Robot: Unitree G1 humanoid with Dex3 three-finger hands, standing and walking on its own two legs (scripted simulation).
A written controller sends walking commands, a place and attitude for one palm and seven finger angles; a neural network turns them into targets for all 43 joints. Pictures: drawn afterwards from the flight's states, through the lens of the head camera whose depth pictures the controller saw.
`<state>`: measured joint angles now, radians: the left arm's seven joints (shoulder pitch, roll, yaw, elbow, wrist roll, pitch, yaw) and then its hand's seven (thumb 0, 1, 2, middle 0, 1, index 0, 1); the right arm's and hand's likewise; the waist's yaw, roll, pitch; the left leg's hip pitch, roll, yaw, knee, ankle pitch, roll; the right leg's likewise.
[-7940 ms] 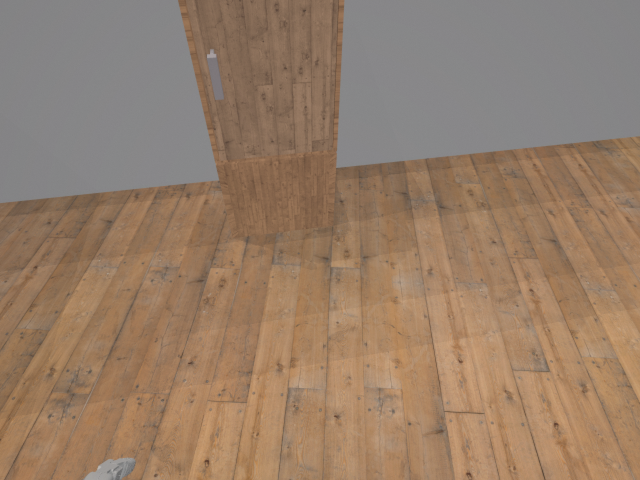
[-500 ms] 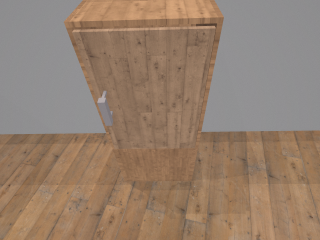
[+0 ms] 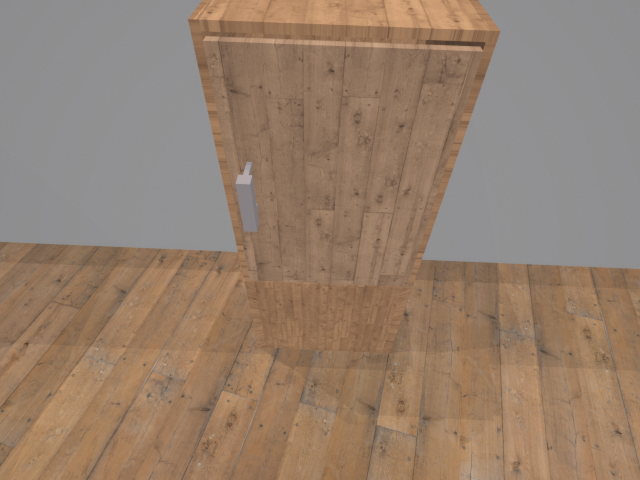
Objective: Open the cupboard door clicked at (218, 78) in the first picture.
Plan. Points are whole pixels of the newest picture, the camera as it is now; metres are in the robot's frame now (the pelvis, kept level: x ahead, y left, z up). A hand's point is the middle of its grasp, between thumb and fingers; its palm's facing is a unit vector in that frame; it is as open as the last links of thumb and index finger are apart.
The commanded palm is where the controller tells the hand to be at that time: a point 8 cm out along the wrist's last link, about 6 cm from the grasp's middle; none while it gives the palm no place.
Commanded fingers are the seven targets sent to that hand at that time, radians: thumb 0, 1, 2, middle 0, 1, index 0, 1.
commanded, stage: come to a stop and stand still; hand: left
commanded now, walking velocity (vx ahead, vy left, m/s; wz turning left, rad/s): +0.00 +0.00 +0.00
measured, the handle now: (250, 196) +0.60 +0.19 -0.03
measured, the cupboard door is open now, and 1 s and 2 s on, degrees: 0 0 0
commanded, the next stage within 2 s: look again from close up in 0.96 s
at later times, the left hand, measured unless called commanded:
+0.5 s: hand out of the picture +0.02 +0.20 -0.18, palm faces +0.01 -0.97 -0.22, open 7.3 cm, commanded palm none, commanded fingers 0.00 0.90 0.90 -0.20 -0.30 -0.20 -0.30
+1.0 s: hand out of the picture -0.05 +0.22 -0.17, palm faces +0.03 -0.97 -0.23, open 7.3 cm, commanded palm none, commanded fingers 0.00 0.90 0.90 -0.20 -0.30 -0.20 -0.30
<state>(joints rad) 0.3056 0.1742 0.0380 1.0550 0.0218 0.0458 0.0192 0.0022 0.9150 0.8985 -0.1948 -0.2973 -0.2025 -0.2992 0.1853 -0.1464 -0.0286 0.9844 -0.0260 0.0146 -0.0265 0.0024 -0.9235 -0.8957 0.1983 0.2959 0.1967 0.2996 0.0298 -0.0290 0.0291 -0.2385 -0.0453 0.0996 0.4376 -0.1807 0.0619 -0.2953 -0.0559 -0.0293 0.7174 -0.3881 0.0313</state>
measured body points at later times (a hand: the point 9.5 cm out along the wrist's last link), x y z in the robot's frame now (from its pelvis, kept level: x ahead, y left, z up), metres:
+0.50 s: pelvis -0.02 +0.01 -0.01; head -0.04 +0.02 +0.44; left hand +0.02 +0.25 -0.16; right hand -0.03 -0.24 -0.15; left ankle +0.04 +0.09 -0.74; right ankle -0.02 -0.11 -0.74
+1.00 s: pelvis -0.04 +0.02 +0.00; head -0.06 +0.03 +0.45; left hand -0.05 +0.27 -0.15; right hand +0.02 -0.23 -0.14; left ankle +0.04 +0.09 -0.74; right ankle -0.02 -0.11 -0.74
